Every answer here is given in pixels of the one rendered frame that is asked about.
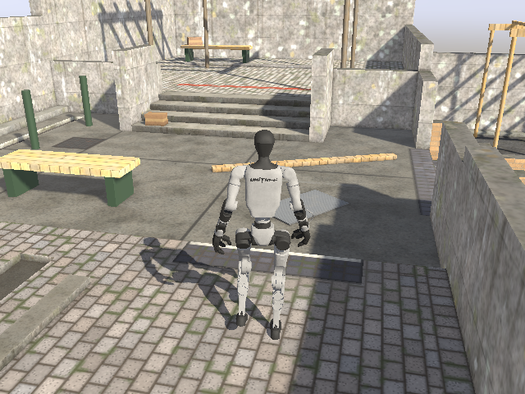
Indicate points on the robot left hand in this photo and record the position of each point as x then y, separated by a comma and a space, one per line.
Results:
216, 242

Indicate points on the robot right hand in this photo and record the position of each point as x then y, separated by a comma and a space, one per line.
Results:
299, 234

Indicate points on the robot left shin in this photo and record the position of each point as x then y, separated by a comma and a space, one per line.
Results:
242, 288

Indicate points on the right robot thigh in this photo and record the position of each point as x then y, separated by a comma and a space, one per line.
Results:
281, 253

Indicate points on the left robot upper arm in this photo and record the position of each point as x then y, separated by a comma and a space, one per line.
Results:
233, 187

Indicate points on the robot right forearm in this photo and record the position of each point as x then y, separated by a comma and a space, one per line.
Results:
302, 218

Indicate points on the right robot upper arm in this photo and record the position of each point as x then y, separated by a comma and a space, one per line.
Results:
293, 187

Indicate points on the robot left forearm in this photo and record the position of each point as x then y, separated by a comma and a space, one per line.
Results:
223, 220

